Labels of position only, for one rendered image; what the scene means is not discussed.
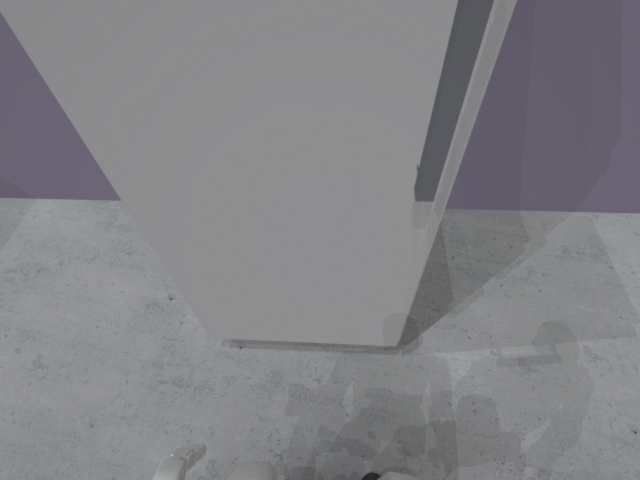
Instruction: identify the handle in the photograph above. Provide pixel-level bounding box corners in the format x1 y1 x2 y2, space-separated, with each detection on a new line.
414 0 494 202

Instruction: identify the fridge door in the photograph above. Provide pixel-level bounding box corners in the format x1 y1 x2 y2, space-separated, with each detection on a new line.
0 0 513 346

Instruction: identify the left robot hand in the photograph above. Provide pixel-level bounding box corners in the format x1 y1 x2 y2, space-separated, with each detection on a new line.
152 443 207 480

